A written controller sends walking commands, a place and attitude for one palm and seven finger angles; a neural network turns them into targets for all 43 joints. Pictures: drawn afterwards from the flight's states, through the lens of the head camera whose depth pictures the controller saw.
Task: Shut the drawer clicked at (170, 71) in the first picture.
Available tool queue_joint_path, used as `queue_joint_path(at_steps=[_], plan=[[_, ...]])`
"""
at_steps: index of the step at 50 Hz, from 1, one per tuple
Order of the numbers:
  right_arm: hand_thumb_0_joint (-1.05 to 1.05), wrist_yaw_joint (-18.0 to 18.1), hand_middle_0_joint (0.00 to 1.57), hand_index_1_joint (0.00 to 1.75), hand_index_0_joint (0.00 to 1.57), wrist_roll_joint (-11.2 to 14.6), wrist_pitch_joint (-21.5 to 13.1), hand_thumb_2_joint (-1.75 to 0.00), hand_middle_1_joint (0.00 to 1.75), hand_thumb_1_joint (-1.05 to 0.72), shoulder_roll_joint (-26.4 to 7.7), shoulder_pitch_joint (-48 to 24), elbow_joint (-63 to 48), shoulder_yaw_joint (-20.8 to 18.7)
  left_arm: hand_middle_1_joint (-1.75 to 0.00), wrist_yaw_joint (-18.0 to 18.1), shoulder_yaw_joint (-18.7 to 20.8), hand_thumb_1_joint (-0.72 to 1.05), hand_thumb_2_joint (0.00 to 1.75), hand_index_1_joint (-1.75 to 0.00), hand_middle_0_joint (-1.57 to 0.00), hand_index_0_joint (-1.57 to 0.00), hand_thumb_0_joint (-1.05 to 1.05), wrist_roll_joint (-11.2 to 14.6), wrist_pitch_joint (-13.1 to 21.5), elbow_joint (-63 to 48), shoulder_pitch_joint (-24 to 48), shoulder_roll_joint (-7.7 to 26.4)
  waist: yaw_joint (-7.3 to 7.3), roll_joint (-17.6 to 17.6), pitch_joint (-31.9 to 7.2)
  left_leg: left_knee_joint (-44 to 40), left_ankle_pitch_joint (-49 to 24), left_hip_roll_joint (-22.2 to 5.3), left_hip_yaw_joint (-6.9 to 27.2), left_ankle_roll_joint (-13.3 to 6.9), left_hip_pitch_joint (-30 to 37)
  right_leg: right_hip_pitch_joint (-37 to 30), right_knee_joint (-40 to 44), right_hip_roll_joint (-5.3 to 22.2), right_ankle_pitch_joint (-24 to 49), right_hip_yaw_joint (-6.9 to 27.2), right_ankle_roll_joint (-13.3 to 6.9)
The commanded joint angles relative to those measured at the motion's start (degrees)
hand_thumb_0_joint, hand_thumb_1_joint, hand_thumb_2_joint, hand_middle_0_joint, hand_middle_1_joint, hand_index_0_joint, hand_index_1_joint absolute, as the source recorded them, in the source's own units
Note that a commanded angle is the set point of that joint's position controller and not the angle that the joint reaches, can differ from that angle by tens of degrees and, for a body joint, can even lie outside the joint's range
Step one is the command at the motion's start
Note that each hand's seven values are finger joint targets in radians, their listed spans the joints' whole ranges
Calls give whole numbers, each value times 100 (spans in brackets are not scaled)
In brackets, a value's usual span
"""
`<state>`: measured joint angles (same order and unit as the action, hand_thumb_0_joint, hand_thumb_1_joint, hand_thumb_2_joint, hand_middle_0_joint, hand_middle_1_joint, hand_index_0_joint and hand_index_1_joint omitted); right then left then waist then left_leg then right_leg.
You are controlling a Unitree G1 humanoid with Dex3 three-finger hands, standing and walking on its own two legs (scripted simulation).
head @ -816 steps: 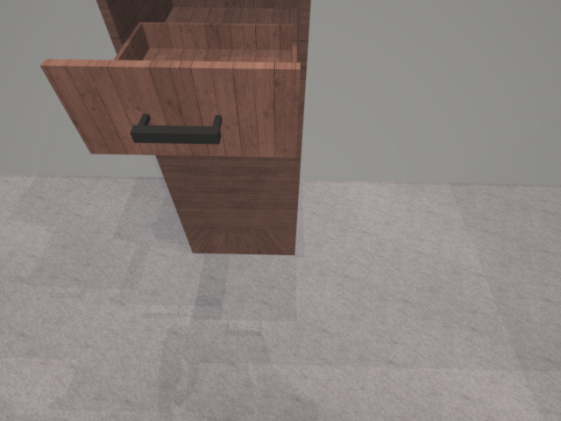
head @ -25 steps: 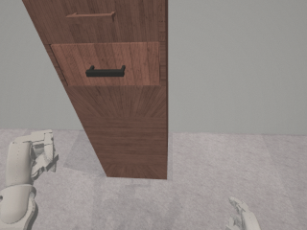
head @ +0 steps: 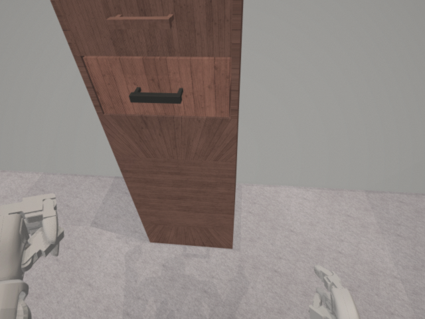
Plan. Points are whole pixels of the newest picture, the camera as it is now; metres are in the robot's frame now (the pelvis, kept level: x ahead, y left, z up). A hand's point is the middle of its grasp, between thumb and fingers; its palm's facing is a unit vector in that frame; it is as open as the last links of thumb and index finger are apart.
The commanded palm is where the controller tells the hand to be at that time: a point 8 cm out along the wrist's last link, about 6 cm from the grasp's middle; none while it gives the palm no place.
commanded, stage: step back with the hand held close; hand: left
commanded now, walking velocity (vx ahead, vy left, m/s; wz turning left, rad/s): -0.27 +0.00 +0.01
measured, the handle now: (157, 94) +0.62 +0.23 +0.13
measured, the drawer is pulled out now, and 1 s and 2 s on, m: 0.00 0.00 0.00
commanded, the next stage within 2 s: stop stepping back and stand still in 1.30 s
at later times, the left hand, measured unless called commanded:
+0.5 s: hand (35, 257) +0.15 +0.26 +0.15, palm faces +0.35 -0.80 -0.48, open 3.3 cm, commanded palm +0.09 +0.30 +0.17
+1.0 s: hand (1, 314) +0.08 +0.26 +0.16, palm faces +0.38 -0.80 -0.47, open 3.3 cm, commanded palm +0.01 +0.30 +0.17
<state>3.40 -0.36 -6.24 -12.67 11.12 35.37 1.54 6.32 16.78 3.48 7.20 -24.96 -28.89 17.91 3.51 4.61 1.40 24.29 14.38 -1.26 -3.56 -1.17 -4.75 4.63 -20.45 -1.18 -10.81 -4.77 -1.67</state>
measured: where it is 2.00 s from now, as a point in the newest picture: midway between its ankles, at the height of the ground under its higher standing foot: outside the picture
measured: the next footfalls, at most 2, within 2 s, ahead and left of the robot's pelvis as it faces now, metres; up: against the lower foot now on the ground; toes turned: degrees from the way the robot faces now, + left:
right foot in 1.48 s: -0.26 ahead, -0.11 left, +0.00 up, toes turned -3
left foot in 1.60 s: -0.19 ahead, +0.13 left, +0.00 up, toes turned +0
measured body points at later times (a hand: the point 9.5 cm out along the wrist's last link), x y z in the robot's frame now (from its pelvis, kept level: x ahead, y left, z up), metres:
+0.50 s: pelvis -0.05 +0.03 -0.01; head -0.03 +0.03 +0.44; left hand +0.12 +0.30 +0.18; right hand +0.13 -0.22 -0.09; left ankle -0.01 +0.10 -0.74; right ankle +0.01 -0.10 -0.74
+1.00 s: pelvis -0.11 +0.02 -0.03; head -0.08 +0.03 +0.42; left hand +0.05 +0.30 +0.18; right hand +0.08 -0.21 -0.09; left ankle -0.01 +0.10 -0.74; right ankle -0.03 -0.10 -0.74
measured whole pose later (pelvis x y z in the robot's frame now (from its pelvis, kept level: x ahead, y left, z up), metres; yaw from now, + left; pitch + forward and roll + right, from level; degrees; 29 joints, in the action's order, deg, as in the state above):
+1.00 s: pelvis -0.11 +0.02 -0.03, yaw +1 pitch +0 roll -2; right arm 3.3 -0.8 -6.1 -11.6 10.2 32.0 -0.2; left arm 7.0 22.9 0.7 16.3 -35.6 -33.7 21.6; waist 0.4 -0.2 3.5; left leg 38.0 13.1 0.4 -3.0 -3.5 -27.4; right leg 23.8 -35.9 -3.2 -11.8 2.3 0.1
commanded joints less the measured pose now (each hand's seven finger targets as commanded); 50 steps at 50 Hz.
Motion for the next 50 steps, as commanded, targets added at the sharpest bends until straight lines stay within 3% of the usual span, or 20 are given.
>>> queue_joint_path(at_steps=[1, 2, 5, 7, 9, 12, 16, 22, 25, 30, 33, 35, 37, 38, 39, 40, 43, 46, 48, 50], plan=[[0, 14, 20, 30, 20, 19, -60, -90, 30, -90, -614, -550, -970, -302, -160, 25, 818, 90, 90, -160, -140, -140, 0, -23, 579, -957, -118, 967, -240, -486, -38, -176, -555, -81, 399, -151, -428, 755, 691, 607, 435, 1025, 33], [0, -4, 20, 30, 20, 19, -2, -90, 30, -90, -665, -553, -1012, -324, -160, 2, 672, 90, 90, -160, -140, -140, 0, -36, 577, -1061, -221, 865, -268, -294, -207, -199, -729, -126, 378, -151, -408, 691, 551, 592, 655, 950, 57], [0, 26, 20, 30, 20, 36, 113, -90, 30, -90, -708, -586, -1113, -382, -160, 33, 774, 90, 90, -160, -140, -140, 0, -47, 597, -1257, -450, 1008, -256, -216, -700, -274, -1286, -223, 430, -151, -483, 368, 121, 517, 1234, 740, 123], [0, 45, 20, 30, 20, 54, 189, -90, 30, -90, -688, -586, -1193, -421, -160, 78, 922, 90, 90, -160, -140, -140, 0, -51, 605, -1391, -569, 1151, -248, -381, -928, -257, -1525, -286, 472, -152, -579, 235, -102, 481, 1447, 665, 159], [0, 73, 20, 30, 20, 59, 231, -90, 30, -90, -700, -625, -1265, -449, -160, 115, 1101, 90, 90, -160, -140, -140, 0, -55, 643, -1667, -584, 1367, -236, -263, -1078, -223, -1738, -309, 535, -153, -708, 130, -308, 471, 1675, 653, 159], [0, 93, 20, 30, 20, 80, 253, -90, 30, -90, -668, -560, -1348, -478, -160, 147, 1133, 90, 90, -160, -140, -140, 0, -66, 675, -1825, -752, 1348, -238, -220, -1125, -201, -1842, -387, 586, -154, -941, 66, -619, 427, 1825, 636, 175], [0, 124, 20, 30, 20, 72, 206, -90, 30, -90, -687, -540, -1390, -496, -160, 176, 1165, 90, 90, -160, -140, -140, 0, -110, 699, -1846, -793, 1309, -230, 51, -898, -452, -1309, -585, 748, -254, -1595, -1, -1071, 302, 1304, 600, 220], [0, 123, 20, 30, 20, 96, 45, -90, 30, -90, -721, -398, -1387, -508, -160, 212, 1083, 90, 90, -160, -140, -140, 0, -179, 782, -1839, -601, 1152, -335, -231, -502, -476, 737, -585, 827, -374, -2716, -24, -1186, 397, 756, 922, 172], [0, 133, 20, 30, 20, 68, -35, -90, 30, -90, -712, -361, -1383, -496, -160, 255, 1149, 90, 90, -160, -140, -140, 0, -229, 870, -1939, -486, 1236, -367, -422, -386, -296, 1479, -451, 861, -369, -2842, 343, -810, 521, 0, 1175, 108], [0, 146, 20, 30, 20, 28, -137, -90, 30, -90, -694, -308, -1344, -468, -160, 339, 1148, 90, 90, -160, -140, -140, 0, -243, 999, -2085, -430, 1261, -398, -415, -412, -19, 1632, -346, 920, -300, -2485, 1010, -347, 601, -1047, 1270, 30], [0, 160, 20, 30, 20, 28, -214, -90, 30, -90, -771, -303, -1344, -461, -160, 366, 1160, 90, 90, -160, -140, -140, 0, -279, 1079, -2139, -435, 1228, -399, 75, -416, -601, 2082, -641, 1287, -399, -2969, 602, -911, 287, -973, 953, 158], [0, 199, 20, 30, 20, 38, -276, -90, 30, -90, -751, -367, -1358, -461, -160, 363, 1264, 90, 90, -160, -140, -140, 0, -337, 1125, -2111, -492, 1238, -342, 481, -506, -1197, 2457, -1035, 1639, -560, -3661, -235, -1859, -29, -213, 684, 264], [0, 182, 20, 30, 20, 32, -328, -90, 30, -90, -710, -349, -1357, -486, -160, 329, 1340, 90, 90, -160, -140, -140, 0, -343, 1163, -2081, -599, 1279, -321, 368, -630, -1007, 1838, -1062, 1619, -594, -3622, -399, -2089, -86, 453, 742, 272], [0, 165, 20, 30, 20, 11, -350, -90, 30, -90, -728, -400, -1348, -492, -160, 298, 1355, 90, 90, -160, -140, -140, 0, -355, 1203, -2079, -544, 1284, -328, 361, -529, -989, 1907, -1077, 1625, -639, -3898, -538, -2162, -108, 378, 821, 279], [0, 163, 20, 30, 20, 16, -363, -90, 30, -90, -723, -369, -1334, -508, -160, 271, 1374, 90, 90, -160, -140, -140, 0, -332, 1227, -2067, -532, 1294, -339, 242, -464, -847, 1499, -994, 1584, -592, -3733, -390, -2036, -103, 667, 879, 237], [0, 145, 20, 30, 20, 7, -381, -90, 30, -90, -713, -345, -1281, -492, -160, 232, 1318, 90, 90, -160, -140, -140, 0, -300, 1257, -2106, -536, 1238, -348, 73, -577, -683, 1047, -925, 1467, -549, -3459, -284, -1966, -64, 858, 944, 226], [0, 88, 20, 30, 20, -5, -396, -90, 30, -90, -734, -294, -1178, -520, -160, 169, 1233, 90, 90, -160, -140, -140, 0, -247, 1285, -2219, -506, 1181, -337, 133, -971, -381, 356, -870, 1266, -483, -2896, -61, -1947, 11, 1004, 1115, 192], [0, 76, 20, 30, 20, -6, -354, -90, 30, -90, -715, -324, -1183, -536, -160, 155, 1271, 90, 90, -160, -140, -140, 0, -232, 1271, -2240, -480, 1234, -361, -181, -919, -123, 1007, -714, 1139, -421, -2945, 212, -1623, 184, 737, 1441, 107], [0, 63, 20, 30, 20, 5, -283, -90, 30, -90, -674, -324, -1205, -561, -160, 167, 1333, 90, 90, -160, -140, -140, 0, -228, 1275, -2213, -449, 1332, -394, -637, -730, 439, 1734, -361, 945, -302, -2819, 903, -800, 543, -266, 2027, -65], [0, 41, 20, 30, 20, -15, -188, -90, 30, -90, -554, -229, -1072, -544, -160, 244, 1306, 90, 90, -160, -140, -140, 0, -179, 1267, -2217, -369, 1425, -435, -1139, -616, 1750, 1223, 66, 666, 10, -1779, 2323, 213, 1329, -1186, 2654, -512]])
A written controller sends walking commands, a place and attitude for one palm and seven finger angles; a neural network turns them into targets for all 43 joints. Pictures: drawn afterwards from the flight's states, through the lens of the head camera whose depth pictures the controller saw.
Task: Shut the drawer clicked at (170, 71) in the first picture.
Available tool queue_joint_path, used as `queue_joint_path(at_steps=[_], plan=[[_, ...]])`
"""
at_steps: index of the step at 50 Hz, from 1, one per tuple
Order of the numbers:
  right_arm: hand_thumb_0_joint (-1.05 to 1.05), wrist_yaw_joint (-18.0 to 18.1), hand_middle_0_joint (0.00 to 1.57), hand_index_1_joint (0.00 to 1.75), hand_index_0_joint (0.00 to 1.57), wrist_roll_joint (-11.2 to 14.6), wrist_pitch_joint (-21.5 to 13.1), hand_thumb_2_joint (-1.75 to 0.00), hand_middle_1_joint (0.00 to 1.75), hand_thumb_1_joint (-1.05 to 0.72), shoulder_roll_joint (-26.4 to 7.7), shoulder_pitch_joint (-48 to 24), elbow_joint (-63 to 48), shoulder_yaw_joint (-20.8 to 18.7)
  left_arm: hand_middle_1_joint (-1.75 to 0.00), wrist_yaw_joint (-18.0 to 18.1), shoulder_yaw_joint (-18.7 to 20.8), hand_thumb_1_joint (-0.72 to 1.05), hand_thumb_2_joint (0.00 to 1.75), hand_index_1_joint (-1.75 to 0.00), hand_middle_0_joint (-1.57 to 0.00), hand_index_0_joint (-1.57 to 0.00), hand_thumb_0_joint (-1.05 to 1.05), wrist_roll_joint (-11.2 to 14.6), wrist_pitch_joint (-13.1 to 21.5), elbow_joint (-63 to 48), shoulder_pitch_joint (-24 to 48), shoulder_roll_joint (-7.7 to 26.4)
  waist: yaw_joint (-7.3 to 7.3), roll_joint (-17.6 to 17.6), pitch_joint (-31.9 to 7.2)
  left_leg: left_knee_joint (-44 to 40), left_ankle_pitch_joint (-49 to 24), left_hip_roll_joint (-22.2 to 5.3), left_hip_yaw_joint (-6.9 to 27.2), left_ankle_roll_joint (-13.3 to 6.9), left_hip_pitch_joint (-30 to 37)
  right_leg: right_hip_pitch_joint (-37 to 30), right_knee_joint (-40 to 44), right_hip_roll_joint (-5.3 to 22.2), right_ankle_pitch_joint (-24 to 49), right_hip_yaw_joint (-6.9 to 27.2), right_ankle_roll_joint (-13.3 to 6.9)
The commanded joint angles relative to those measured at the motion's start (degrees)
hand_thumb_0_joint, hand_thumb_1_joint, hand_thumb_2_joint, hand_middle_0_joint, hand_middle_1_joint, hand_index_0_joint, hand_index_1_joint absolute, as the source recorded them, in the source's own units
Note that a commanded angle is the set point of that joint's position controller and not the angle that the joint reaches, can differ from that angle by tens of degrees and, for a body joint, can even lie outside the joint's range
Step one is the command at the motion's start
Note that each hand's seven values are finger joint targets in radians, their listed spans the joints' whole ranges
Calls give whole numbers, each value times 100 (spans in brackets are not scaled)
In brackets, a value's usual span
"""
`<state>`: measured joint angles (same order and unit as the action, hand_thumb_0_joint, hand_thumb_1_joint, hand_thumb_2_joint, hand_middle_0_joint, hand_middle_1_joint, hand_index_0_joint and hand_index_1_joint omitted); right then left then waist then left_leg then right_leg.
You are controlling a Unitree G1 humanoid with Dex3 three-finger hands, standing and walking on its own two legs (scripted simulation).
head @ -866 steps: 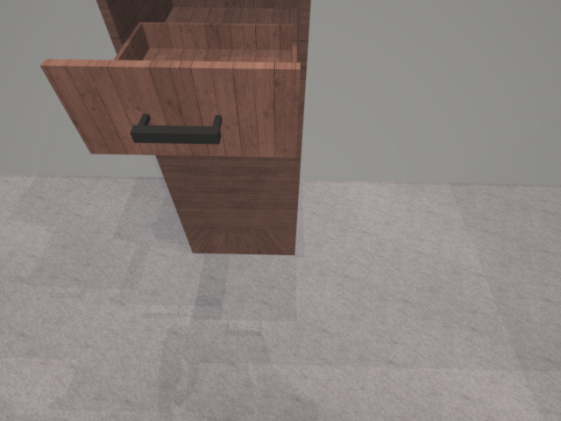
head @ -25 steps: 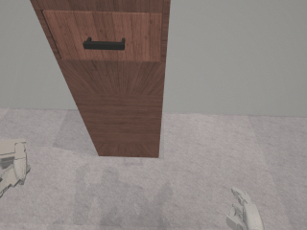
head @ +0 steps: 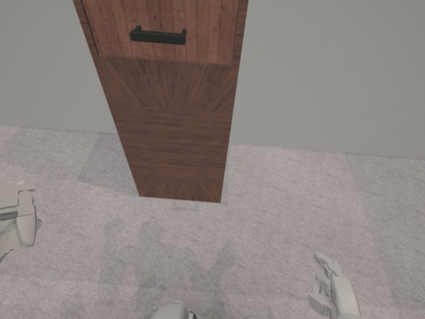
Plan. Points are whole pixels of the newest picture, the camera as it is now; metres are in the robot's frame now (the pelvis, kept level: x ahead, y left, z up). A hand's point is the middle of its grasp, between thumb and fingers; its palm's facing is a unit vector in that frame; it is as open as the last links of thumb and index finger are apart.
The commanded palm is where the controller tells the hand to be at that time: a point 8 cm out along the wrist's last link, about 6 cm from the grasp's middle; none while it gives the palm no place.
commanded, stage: step back with the hand held close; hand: left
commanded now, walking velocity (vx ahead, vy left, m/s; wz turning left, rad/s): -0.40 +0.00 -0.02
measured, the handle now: (159, 33) +0.74 +0.20 +0.15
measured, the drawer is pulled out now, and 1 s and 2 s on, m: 0.00 0.00 0.00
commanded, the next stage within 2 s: stop stepping back and stand still in 0.30 s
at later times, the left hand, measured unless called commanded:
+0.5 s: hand (0, 313) +0.10 +0.21 +0.19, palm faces +0.27 -0.86 -0.43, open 3.3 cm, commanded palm +0.04 +0.27 +0.20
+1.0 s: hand out of the picture +0.02 +0.23 +0.19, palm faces +0.40 -0.84 -0.36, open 3.3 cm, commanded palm -0.03 +0.27 +0.20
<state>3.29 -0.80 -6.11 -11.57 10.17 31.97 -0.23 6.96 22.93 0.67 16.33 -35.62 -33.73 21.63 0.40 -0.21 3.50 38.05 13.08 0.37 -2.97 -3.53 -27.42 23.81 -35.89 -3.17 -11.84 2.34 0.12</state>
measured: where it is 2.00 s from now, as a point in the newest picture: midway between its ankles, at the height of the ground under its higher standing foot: outside the picture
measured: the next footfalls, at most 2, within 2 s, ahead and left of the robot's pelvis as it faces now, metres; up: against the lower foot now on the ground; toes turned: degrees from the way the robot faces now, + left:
right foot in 0.48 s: -0.15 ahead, -0.12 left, +0.00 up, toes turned -4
left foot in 0.60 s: -0.08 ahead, +0.11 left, +0.00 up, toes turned -1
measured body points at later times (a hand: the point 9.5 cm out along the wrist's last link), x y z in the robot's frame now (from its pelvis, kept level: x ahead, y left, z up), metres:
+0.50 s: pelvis -0.11 -0.01 +0.01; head -0.08 +0.02 +0.46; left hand +0.08 +0.26 +0.22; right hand +0.06 -0.22 -0.06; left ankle +0.04 +0.09 -0.71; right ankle -0.19 -0.13 -0.72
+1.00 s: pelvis -0.17 -0.01 +0.01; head -0.20 +0.01 +0.46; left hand -0.01 +0.27 +0.21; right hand -0.04 -0.27 -0.07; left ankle -0.12 +0.11 -0.72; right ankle -0.19 -0.12 -0.72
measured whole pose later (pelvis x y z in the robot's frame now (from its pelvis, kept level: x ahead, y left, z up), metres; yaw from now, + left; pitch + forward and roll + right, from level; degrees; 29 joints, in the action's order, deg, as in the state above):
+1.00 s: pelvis -0.17 -0.01 +0.01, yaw -1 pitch -1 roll -1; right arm 5.2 -0.4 -6.1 -13.7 16.5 37.9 -0.7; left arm 9.3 19.3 1.4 12.8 -30.4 -33.5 19.6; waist -0.3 -0.4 -3.2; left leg 33.0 14.1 -1.0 -0.3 -1.3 -17.9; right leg 12.0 -33.0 0.3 -19.5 -3.3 -0.3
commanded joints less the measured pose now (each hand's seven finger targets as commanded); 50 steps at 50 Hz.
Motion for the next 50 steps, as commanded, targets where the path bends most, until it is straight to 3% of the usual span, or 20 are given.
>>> queue_joint_path(at_steps=[1, 3, 5, 7, 8, 9, 11, 19, 21, 24, 26, 30, 32, 34, 36, 38, 41, 43, 46, 50], plan=[[0, 24, 20, 30, 20, 32, -140, -90, 30, -90, -604, -119, -672, -357, -160, 220, 627, 90, 90, -160, -140, -140, 0, 129, 331, -1119, 157, 1024, -153, -927, -900, 948, 986, 23, 541, 331, 1003, 878, 1998, 1824, -1048, 1943, -829], [0, 26, 20, 30, 20, 38, -30, -90, 30, -90, -525, -182, -648, -333, -160, 279, 674, 90, 90, -160, -140, -140, 0, 137, 284, -982, 136, 1054, -161, -1007, -940, 1135, 967, 18, 556, 322, 1213, 939, 1967, 1845, -594, 1522, -796], [0, 75, 20, 30, 20, 37, 21, -90, 30, -90, -580, -214, -645, -294, -160, 293, 675, 90, 90, -160, -140, -140, 0, 116, 256, -983, 81, 1074, -201, -428, -666, -369, 826, -147, 703, 242, 1205, 837, 1475, 1366, -496, 1073, -496], [0, 144, 20, 30, 20, 23, -91, -90, 30, -90, -861, -348, -797, -334, -160, 281, 723, 90, 90, -160, -140, -140, 0, 50, 385, -1280, 116, 1070, -158, 1381, -698, -2166, 965, -1184, 1906, -274, -336, -544, -261, 146, -327, 194, 34], [0, 140, 20, 30, 20, -5, -233, -90, 30, -90, -825, -354, -800, -376, -160, 233, 901, 90, 90, -160, -140, -140, 0, -27, 453, -1183, 32, 1136, -130, 2090, -1062, -3077, 2516, -1942, 2633, -619, -1419, -1639, -1876, -211, -864, -41, 138], [0, 141, 20, 30, 20, -20, -322, -90, 30, -90, -727, -364, -815, -389, -160, 215, 897, 90, 90, -160, -140, -140, 0, -30, 450, -1196, 37, 1155, -143, 1869, -1017, -3346, 2710, -2187, 3015, -820, -1687, -1573, -2918, -283, -1188, 191, 135], [0, 74, 20, 30, 20, -44, -449, -90, 30, -90, -678, -193, -656, -442, -160, 235, 717, 90, 90, -160, -140, -140, 0, 93, 392, -1326, -33, 936, -77, 739, -972, -2492, 816, -1941, 2362, -772, -154, -281, -2780, -113, -1541, 331, 72], [0, -3, 20, 30, 20, -142, -661, -90, 30, -90, -667, -111, -198, -292, -160, 207, 327, 90, 90, -160, -140, -140, 0, 220, 250, -1227, 68, 885, -37, 1597, -1369, -2718, -513, -1286, 1350, -26, 1840, -807, 783, -99, -1617, -485, -61], [0, -13, 20, 30, 20, -99, -533, -90, 30, -90, -662, -121, -287, -279, -160, 117, 420, 90, 90, -160, -140, -140, 0, 298, 274, -1150, -71, 1052, 4, 1292, -1439, -2432, -385, -944, 858, 307, 1976, -1248, 1977, -11, -890, -552, -154], [0, 26, 20, 30, 20, -101, -304, -90, 30, -90, -583, -303, -421, -211, -160, 166, 970, 90, 90, -160, -140, -140, 0, 411, 236, -1233, -251, 1571, 16, -376, -1399, 206, 171, -44, 89, 593, 2360, 283, 2651, 1693, -681, 488, -837], [0, 103, 20, 30, 20, 74, -289, -90, 30, -90, -587, -273, -484, -260, -160, 140, 706, 90, 90, -160, -140, -140, 0, 392, -34, -1028, -325, 1167, -41, -1140, -1022, 1055, 232, -14, 420, 470, 1347, 37, 2083, 1776, -184, 544, -994], [0, 242, 20, 30, 20, 153, -353, -90, 30, -90, -706, -366, -538, -150, -160, 180, 546, 90, 90, -160, -140, -140, 0, 296, -165, -759, -166, 959, -116, 261, -515, -1576, -973, -438, 668, 215, 1629, -534, 1139, 846, 256, -150, -155], [0, 263, 20, 30, 20, 145, -403, -90, 30, -90, -713, -219, -527, -120, -160, 205, 483, 90, 90, -160, -140, -140, 0, 263, -128, -625, -286, 981, -99, 934, -1083, -1763, -1958, -801, 1366, 107, 2021, -777, 589, 414, 328, -404, 26], [0, 256, 20, 30, 20, 102, -445, -90, 30, -90, -740, -306, -535, -145, -160, 173, 380, 90, 90, -160, -140, -140, 0, 246, -58, -979, -70, 983, -76, 1209, -1079, -2419, -553, -1027, 1857, 72, 1724, -956, 389, 280, -1001, -368, 54], [0, 222, 20, 30, 20, 83, -435, -90, 30, -90, -736, -363, -556, -131, -160, 214, 335, 90, 90, -160, -140, -140, 0, 170, -101, -911, -162, 871, -29, 1169, -640, -2906, 1591, -907, 1635, 42, 648, -1549, 817, 297, -1166, -452, -53], [0, 186, 20, 30, 20, 72, -387, -90, 30, -90, -714, -353, -594, -174, -160, 231, 396, 90, 90, -160, -140, -140, 0, 121, -125, -769, -292, 918, -37, 622, -447, -2325, 1710, -419, 1086, 194, 273, -1631, 1518, 428, -1476, -298, -210], [0, 162, 20, 30, 20, 53, -252, -90, 30, -90, -736, -242, -441, -306, -160, 256, 445, 90, 90, -160, -140, -140, 0, 159, -88, -893, -107, 1003, -56, -1005, -239, 1090, 497, 44, 473, 352, 479, -94, 2818, 2119, -2956, 1817, -1148], [0, 143, 20, 30, 20, 45, -293, -90, 30, -90, -728, -135, -327, -257, -160, 265, 372, 90, 90, -160, -140, -140, 0, 135, -51, -712, 311, 902, -181, -602, -181, 1150, 664, -259, 557, 289, 200, -310, 2377, 2110, -1953, 1278, -1085], [0, 233, 20, 30, 20, 47, -347, -90, 30, -90, -646, -165, -289, -188, -160, 312, 235, 90, 90, -160, -140, -140, 0, 61, -69, -360, 429, 764, -176, -119, -216, -754, 508, -201, 157, 144, 1390, -70, 1784, 1476, -2011, 552, -658], [0, 258, 20, 30, 20, 126, -421, -90, 30, -90, -752, -225, -439, -184, -160, 303, 242, 90, 90, -160, -140, -140, 0, 89, 8, -580, 338, 776, -115, 926, -421, -1887, 1058, -933, 1487, -213, 1275, -457, 534, 483, -1121, -232, -74]])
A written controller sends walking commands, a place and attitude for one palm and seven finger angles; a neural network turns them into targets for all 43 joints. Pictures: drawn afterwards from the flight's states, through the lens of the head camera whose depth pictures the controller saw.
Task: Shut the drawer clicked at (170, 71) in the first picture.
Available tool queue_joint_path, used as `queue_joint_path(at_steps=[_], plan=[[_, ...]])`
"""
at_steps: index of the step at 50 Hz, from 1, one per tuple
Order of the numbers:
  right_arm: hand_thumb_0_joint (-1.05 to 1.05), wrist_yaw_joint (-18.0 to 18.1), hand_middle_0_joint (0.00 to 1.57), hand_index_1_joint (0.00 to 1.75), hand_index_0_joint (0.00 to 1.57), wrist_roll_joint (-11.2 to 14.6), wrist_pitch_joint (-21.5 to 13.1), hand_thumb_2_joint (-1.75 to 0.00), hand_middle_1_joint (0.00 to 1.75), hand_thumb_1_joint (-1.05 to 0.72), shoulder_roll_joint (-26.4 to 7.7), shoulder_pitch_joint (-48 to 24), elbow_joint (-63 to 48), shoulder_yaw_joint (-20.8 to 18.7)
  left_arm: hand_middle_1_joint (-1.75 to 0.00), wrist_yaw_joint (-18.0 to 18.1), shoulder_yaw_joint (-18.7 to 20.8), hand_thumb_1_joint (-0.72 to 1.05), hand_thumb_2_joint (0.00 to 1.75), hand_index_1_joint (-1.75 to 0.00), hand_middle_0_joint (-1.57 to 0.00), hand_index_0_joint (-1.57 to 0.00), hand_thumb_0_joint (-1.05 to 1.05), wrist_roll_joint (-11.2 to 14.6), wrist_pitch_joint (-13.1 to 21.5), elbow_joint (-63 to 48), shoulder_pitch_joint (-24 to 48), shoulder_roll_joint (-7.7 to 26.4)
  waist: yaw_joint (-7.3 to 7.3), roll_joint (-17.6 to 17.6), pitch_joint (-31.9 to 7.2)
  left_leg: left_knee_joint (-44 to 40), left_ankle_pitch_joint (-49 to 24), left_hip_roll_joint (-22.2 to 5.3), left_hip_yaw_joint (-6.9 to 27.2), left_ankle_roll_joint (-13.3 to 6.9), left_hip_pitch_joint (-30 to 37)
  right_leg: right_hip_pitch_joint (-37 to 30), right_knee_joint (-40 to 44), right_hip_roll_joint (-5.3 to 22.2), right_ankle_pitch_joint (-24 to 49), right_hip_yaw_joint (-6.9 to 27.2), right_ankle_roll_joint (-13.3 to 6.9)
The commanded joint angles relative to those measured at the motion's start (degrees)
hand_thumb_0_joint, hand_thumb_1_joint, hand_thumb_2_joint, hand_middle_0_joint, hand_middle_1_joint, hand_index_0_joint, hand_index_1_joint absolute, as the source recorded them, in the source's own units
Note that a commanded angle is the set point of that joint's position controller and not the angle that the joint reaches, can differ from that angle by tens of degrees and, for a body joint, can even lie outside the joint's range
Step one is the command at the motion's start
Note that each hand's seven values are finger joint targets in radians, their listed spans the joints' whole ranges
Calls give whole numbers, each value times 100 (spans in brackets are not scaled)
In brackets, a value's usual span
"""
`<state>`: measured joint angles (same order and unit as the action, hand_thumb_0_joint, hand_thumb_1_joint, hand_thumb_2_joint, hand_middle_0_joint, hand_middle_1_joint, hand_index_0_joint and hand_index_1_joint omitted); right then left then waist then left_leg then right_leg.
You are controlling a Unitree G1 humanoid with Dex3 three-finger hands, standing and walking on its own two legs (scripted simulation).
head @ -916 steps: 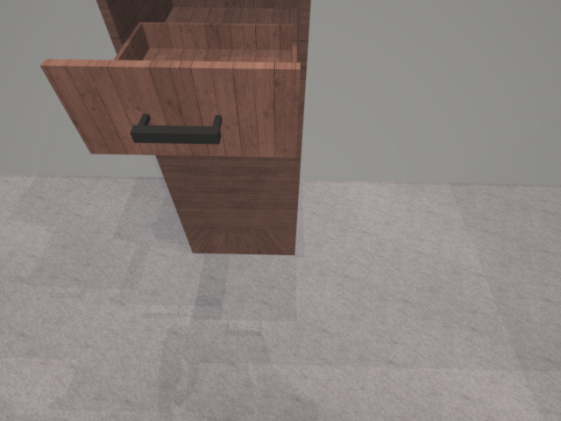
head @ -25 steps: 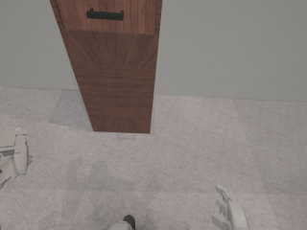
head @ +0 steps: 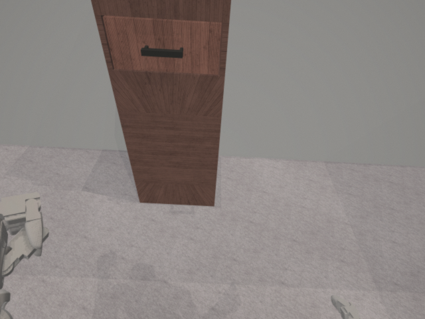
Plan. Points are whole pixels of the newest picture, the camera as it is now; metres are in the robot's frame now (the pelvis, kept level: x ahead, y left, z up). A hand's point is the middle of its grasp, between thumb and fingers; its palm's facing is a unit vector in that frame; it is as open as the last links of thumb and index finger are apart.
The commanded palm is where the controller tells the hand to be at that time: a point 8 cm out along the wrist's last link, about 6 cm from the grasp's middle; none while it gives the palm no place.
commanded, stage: stop stepping back and stand still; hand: left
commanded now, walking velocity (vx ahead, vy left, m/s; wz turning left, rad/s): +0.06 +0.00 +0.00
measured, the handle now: (163, 50) +0.90 +0.22 +0.14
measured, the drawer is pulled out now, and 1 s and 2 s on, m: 0.00 0.00 0.00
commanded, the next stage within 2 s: let the arm hang, fingers relaxed in 0.18 s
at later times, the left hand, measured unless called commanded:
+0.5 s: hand out of the picture +0.12 +0.21 -0.13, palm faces +0.03 -0.96 -0.28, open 3.1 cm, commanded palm none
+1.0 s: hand out of the picture -0.08 +0.20 -0.16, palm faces +0.05 -0.96 -0.26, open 6.7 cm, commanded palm none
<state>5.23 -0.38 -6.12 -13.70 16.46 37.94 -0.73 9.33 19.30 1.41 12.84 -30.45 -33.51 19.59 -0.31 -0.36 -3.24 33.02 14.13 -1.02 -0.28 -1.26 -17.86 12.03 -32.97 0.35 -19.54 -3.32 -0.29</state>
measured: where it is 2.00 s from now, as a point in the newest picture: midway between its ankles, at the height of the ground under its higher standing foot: outside the picture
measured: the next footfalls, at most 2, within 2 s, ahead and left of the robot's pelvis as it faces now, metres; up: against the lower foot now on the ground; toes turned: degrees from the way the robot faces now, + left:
none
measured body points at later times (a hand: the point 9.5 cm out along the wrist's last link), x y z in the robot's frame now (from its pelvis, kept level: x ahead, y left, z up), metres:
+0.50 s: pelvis -0.01 +0.01 +0.00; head -0.01 +0.00 +0.45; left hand +0.11 +0.26 -0.11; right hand +0.12 -0.25 -0.12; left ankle +0.04 +0.11 -0.73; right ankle -0.02 -0.12 -0.73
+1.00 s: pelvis -0.02 +0.00 +0.01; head -0.01 -0.01 +0.46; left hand -0.08 +0.25 -0.14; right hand -0.03 -0.22 -0.16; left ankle +0.04 +0.11 -0.73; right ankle -0.02 -0.12 -0.73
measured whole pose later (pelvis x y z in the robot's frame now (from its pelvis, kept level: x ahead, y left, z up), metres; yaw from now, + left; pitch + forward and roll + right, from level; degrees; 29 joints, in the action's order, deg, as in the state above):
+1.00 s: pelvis -0.02 +0.00 +0.01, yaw +1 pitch -3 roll -1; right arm 1.0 -1.2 2.1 -9.5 16.3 64.1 -0.7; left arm 1.5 0.7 -0.4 -1.3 67.1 -19.5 11.4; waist 0.0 2.1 3.8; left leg 25.7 8.0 0.5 0.7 -0.8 -15.0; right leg 9.0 -26.2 1.2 -14.5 -3.9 -0.2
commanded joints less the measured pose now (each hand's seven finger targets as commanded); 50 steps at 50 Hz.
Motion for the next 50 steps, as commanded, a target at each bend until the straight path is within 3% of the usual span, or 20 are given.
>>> queue_joint_path(at_steps=[1, 3, 5, 7, 9, 11, 13, 14, 15, 17, 18, 21, 22, 23, 25, 28, 32, 35, 44, 50], plan=[[0, 50, 20, 30, 20, 53, -418, -90, 30, -90, -503, -848, -1014, -91, -160, 60, 662, 90, 90, -160, -140, -140, 0, -13, 348, -1163, 341, 991, -64, 1067, 363, -1791, 1495, -915, 1546, -488, -20, 540, -85, 6, -372, 151, 17], [0, 27, 20, 30, 20, 25, -451, -90, 30, -90, -474, -943, -1031, -62, -160, 57, 643, 90, 90, -160, -140, -140, 0, -75, 337, -1248, 459, 973, -3, 903, 538, -1998, 1729, -987, 1561, -530, -573, 99, -69, -25, -196, 104, 30], [0, -5, 20, 30, 20, 27, -499, -90, 30, -90, -425, -969, -1037, -50, -160, 47, 679, 90, 90, -160, -140, -140, 0, -72, 353, -1262, 314, 1017, 26, 579, 473, -1649, 1315, -666, 1012, -346, -605, -149, 610, 87, 26, 280, -14], [0, -71, 20, 30, 20, 22, -496, -90, 30, -90, -400, -881, -1026, -86, -160, 13, 704, 90, 90, -160, -140, -140, 0, -13, 369, -1159, 0, 975, -5, -71, 228, -790, 374, -215, 418, -148, -222, -32, 1167, 400, 329, 852, -187], [0, -110, 20, 30, 20, 36, -453, -90, 30, -90, -382, -854, -974, -104, -160, -3, 756, 90, 90, -160, -140, -140, 0, 58, 342, -1095, -105, 1021, -42, -491, 22, -69, -241, -49, 131, -31, 127, 169, 1475, 867, 708, 1316, -387], [0, -125, 20, 30, 20, 58, -404, -90, 30, -90, -361, -881, -967, -87, -160, -17, 697, 90, 90, -160, -140, -140, 0, 83, 313, -1069, -36, 955, -59, -273, 12, -141, -450, -61, 93, 1, 399, 315, 1414, 888, 1111, 1240, -396], [0, -98, 20, 30, 20, 46, -373, -90, 30, -90, -354, -916, -995, -79, -160, -24, 733, 90, 90, -160, -140, -140, 0, 85, 321, -1107, 7, 985, -34, -39, -75, -557, -930, -207, 183, -29, 741, 272, 1147, 579, 1332, 834, -197], [0, -594, 20, 30, 20, 61, -718, -90, 30, -90, -1186, -939, 353, -410, -160, -769, -1467, 90, 90, -160, -140, -140, 0, -347, -478, 3430, 688, 301, -349, 341, 57, 190, -2310, -510, 421, -29, 754, 1124, -109, 636, 1781, 214, -134], [0, -618, 20, 30, 20, 65, -141, -90, 30, -90, -1169, -570, 372, -449, -156, -879, -1218, 90, 90, -156, -136, -136, 0, -402, -1095, 3526, 716, 118, -160, 535, -51, -181, -2427, -593, 570, -130, 395, 828, -174, 493, 1318, 265, 22], [0, -559, 20, 30, 20, -18, 183, -90, 30, -90, -870, -648, 226, -235, -147, -889, -1327, 90, 90, -147, -128, -128, 0, -360, -1286, 4079, 814, -106, 32, 67, -40, -488, -1760, -803, 1062, -424, -285, 431, -334, 240, 431, 140, 50], [0, -545, 20, 30, 20, -61, 237, -90, 30, -90, -837, -716, 218, -180, -143, -895, -1353, 90, 90, -143, -124, -124, 0, -365, -1282, 4423, 900, -61, 102, -364, -53, -460, -1643, -730, 1069, -412, -378, 213, -91, 274, 590, 211, 10], [0, -532, 20, 30, 20, -99, 401, -90, 30, -90, -754, -721, 425, -181, -130, -889, -1411, 90, 90, -130, -112, -112, 0, -359, -1241, 5626, 1471, 273, 20, -1334, -27, 79, -1214, -128, 426, -69, -28, 167, 665, 882, 1627, 765, -346], [0, -526, 20, 30, 20, -119, 467, -90, 30, -90, -745, -694, 537, -187, -125, -878, -1442, 90, 90, -125, -108, -108, 0, -336, -1251, 6010, 1661, 334, -25, -1124, 54, 83, -1080, -55, 355, -25, 156, 297, 758, 983, 1667, 823, -448], [0, -524, 20, 30, 20, -134, 526, -90, 30, -90, -732, -676, 687, -179, -121, -859, -1499, 90, 90, -121, -104, -104, 0, -315, -1275, 6369, 1858, 351, -78, -586, 155, -51, -1072, -82, 364, -9, 348, 448, 790, 949, 1329, 794, -460], [0, -519, 20, 30, 20, -141, 577, -90, 30, -90, -646, -644, 944, -102, -112, -839, -1613, 90, 90, -112, -96, -96, 0, -271, -1316, 7045, 1921, 220, -50, 531, 297, -597, -1114, -275, 655, -64, 325, 352, 726, 601, 630, 561, -274], [0, -460, 20, 30, 20, -113, 614, -90, 30, -90, -573, -606, 1286, -60, -99, -835, -1682, 90, 90, -99, -84, -84, 0, -222, -1322, 7957, 1626, 84, 76, 979, 388, -1082, -410, -346, 822, -99, 103, -35, 970, 454, 232, 503, -215], [0, -404, 20, 30, 20, -94, 658, -90, 30, -90, -526, -298, 1669, -90, -82, -850, -1681, 90, 90, -82, -68, -68, 0, -218, -1326, 8665, 1446, 7, 61, 1085, 422, -1386, 309, -374, 910, -101, 197, -83, 1175, 424, 21, 419, -266], [0, -381, 20, 30, 20, -67, 671, -90, 30, -90, -579, -39, 1897, -130, -69, -845, -1730, 90, 90, -69, -56, -56, 0, -215, -1301, 9018, 1341, -11, 34, 431, 438, -1436, 347, -418, 926, -126, 371, -28, 1300, 440, -3, 399, -281], [0, -365, 20, 30, 20, -42, 704, -90, 30, -90, -395, 255, 2354, -152, -30, -788, -1770, 90, 90, -30, -20, -20, 0, -208, -1291, 9519, 1160, -68, 17, 16, 846, -1379, 214, -337, 726, -118, 511, 336, 1482, 524, -345, 392, -310], [0, -370, 20, 30, 20, -70, 713, -90, 30, -90, -213, 303, 2483, -152, -30, -763, -1737, 90, 90, -30, -20, -20, 0, -209, -1287, 9541, 1242, -142, -32, 55, 1002, -1282, 182, -281, 603, -80, 531, 564, 1546, 553, -605, 471, -326]])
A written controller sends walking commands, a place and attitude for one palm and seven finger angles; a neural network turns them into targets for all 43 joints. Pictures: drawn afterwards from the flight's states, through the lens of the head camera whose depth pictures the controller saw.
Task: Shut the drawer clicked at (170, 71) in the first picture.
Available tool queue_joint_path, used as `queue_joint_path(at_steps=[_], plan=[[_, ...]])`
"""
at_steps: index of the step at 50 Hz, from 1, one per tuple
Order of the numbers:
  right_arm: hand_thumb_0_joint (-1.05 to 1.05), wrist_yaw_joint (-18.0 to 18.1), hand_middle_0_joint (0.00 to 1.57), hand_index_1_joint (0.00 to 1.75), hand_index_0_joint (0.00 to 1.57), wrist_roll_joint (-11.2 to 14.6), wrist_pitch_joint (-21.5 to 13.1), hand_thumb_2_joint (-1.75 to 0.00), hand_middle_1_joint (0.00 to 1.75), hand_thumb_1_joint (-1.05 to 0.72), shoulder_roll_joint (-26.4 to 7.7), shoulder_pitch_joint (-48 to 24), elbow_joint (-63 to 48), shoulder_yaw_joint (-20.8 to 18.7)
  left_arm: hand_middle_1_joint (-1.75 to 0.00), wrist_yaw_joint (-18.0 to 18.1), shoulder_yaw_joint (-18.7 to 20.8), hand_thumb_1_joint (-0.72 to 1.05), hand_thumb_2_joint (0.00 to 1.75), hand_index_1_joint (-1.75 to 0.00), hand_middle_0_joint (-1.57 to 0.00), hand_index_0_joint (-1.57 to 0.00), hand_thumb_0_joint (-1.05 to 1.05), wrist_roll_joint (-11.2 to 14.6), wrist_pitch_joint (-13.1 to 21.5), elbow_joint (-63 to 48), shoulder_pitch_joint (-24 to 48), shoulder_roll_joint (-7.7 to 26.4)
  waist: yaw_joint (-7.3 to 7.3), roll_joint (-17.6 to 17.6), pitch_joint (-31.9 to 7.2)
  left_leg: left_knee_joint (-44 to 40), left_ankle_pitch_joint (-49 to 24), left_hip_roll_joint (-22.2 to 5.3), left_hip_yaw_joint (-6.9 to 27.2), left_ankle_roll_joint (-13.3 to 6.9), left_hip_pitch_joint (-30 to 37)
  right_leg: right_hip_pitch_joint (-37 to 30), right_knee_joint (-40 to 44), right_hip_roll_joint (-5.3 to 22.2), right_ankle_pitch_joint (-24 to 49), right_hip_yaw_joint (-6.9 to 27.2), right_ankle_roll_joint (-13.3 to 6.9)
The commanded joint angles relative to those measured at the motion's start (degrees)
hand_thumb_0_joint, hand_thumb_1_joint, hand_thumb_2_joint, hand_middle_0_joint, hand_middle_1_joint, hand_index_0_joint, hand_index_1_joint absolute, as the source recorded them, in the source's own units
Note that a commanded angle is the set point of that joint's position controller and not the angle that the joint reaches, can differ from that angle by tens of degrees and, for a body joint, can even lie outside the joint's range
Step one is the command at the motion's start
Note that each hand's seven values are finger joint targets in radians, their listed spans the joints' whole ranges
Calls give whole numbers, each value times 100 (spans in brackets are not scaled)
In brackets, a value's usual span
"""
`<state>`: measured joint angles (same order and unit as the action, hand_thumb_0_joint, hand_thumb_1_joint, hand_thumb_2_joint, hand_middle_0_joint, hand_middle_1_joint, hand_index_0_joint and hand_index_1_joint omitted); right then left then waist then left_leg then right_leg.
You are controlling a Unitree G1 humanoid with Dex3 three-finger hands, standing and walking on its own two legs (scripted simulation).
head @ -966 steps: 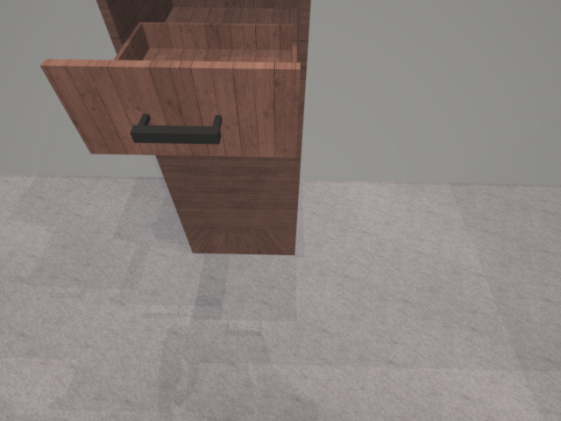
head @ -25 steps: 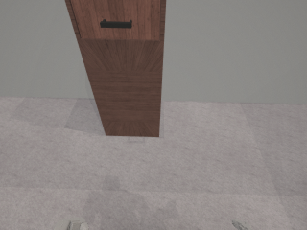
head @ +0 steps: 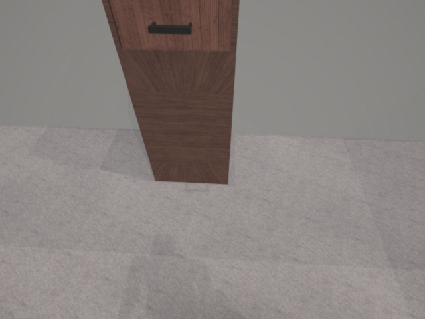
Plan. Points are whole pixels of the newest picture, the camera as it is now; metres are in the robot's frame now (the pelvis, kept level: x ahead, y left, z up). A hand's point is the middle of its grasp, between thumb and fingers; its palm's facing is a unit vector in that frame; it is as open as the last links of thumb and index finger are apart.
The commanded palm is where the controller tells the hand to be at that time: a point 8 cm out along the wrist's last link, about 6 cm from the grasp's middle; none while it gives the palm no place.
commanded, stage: let the arm hang, fingers relaxed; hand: left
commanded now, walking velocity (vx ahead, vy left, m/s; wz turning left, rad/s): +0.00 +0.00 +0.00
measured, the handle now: (170, 27) +0.93 +0.19 +0.13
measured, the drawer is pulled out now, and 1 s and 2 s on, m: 0.00 0.00 0.00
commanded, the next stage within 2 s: look to check the result in 0.38 s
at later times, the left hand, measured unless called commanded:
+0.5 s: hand out of the picture +0.03 +0.17 -0.17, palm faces +0.02 -0.98 -0.22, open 7.4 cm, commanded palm none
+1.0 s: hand out of the picture +0.05 +0.17 -0.17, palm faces +0.01 -0.97 -0.24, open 7.4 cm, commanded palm none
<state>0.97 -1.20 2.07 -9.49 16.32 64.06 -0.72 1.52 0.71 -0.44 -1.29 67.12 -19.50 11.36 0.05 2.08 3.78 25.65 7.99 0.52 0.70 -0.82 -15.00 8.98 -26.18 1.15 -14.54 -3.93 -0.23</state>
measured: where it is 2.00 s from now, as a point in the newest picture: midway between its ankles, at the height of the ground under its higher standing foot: outside the picture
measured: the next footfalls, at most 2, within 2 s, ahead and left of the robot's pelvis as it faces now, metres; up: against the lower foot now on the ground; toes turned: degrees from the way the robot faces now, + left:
none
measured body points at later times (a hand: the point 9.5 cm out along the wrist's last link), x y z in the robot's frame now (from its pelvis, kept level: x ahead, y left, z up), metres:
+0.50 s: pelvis +0.01 -0.02 +0.00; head +0.02 -0.02 +0.45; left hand +0.03 +0.22 -0.15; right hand +0.01 -0.25 -0.16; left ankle +0.07 +0.11 -0.74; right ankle +0.00 -0.12 -0.74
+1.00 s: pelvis +0.02 -0.02 +0.00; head +0.04 -0.03 +0.45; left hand +0.05 +0.22 -0.15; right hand +0.06 -0.27 -0.16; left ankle +0.07 +0.11 -0.74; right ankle +0.00 -0.12 -0.74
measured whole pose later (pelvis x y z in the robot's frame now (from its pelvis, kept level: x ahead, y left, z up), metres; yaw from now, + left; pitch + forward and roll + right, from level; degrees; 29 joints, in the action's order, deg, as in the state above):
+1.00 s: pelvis +0.02 -0.02 +0.00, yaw -1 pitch -3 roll +0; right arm 1.4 -1.2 1.0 -11.8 10.4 64.5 -0.8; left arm 1.4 1.0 -0.3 0.0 65.8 -11.8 11.3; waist -0.3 1.2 4.2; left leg 23.3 9.2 -1.6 0.8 1.3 -11.7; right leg 5.3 -22.5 -1.0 -14.7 -3.8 -1.9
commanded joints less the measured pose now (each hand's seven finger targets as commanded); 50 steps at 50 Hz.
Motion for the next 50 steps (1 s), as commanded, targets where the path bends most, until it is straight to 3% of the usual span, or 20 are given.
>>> queue_joint_path(at_steps=[1, 6, 10, 17, 19, 28, 34, 45, 50], plan=[[0, 56, 20, 30, 20, 7, -108, -90, 30, -90, -622, 332, -116, -155, -30, 20, 134, 90, 90, -30, -20, -20, 0, -26, 125, -220, -119, 683, -68, -259, 306, -557, 791, -439, 504, -119, 222, 840, 848, 467, -1088, 510, -328], [0, 59, 20, 30, 20, -9, -123, -90, 30, -90, -564, 267, -131, -158, -30, 24, 167, 90, 90, -30, -20, -20, 0, -34, 124, -282, -38, 602, -39, -176, 450, -595, 836, -420, 520, -110, 50, 836, 823, 438, -1087, 533, -322], [0, 67, 20, 30, 20, -7, -162, -90, 30, -90, -556, 211, -147, -161, -30, 27, 190, 90, 90, -30, -20, -20, 0, -31, 154, -329, 42, 581, -29, -13, 253, -550, 509, -443, 506, -100, 122, 638, 762, 451, -737, 530, -318], [0, 82, 20, 30, 20, -2, -195, -90, 30, -90, -590, 149, -139, -159, -30, 23, 204, 90, 90, -30, -20, -20, 0, -18, 192, -377, 244, 601, -41, -147, 138, -430, -70, -470, 437, -66, 262, 440, 804, 497, -288, 528, -315], [0, 86, 20, 30, 20, 6, -198, -90, 30, -90, -641, 136, -138, -169, -30, 27, 216, 90, 90, -30, -20, -20, 0, -20, 200, -390, 297, 645, -51, -27, 48, -391, -253, -497, 447, -65, 339, 374, 766, 484, -120, 523, -317], [0, 91, 20, 30, 20, 5, -176, -90, 30, -90, -720, 2, -96, -154, -30, 21, 201, 90, 90, -30, -20, -20, 0, -4, 196, -346, 406, 705, -63, -151, 33, -393, -215, -530, 396, -38, 469, 330, 923, 518, -143, 561, -316], [0, 99, 20, 30, 20, 26, -193, -90, 30, -90, -828, -128, -112, -151, -30, 25, 190, 90, 90, -30, -20, -20, 0, -6, 219, -321, 413, 760, -47, -149, -92, -386, -547, -594, 382, -50, 606, 189, 863, 512, 440, 559, -289], [0, 96, 20, 30, 20, 23, -200, -90, 30, -90, -900, -299, -103, -140, -30, 23, 181, 90, 90, -30, -20, -20, 0, -5, 237, -310, 511, 845, -57, -199, -134, -451, -591, -626, 345, -26, 698, 79, 927, 529, 666, 575, -264], [0, 90, 20, 30, 20, 17, -193, -90, 30, -90, -931, -375, -109, -136, -30, 17, 178, 90, 90, -30, -20, -20, 0, -6, 235, -316, 550, 864, -46, -163, -23, -506, -471, -622, 344, -11, 661, 136, 1006, 521, 489, 602, -257]])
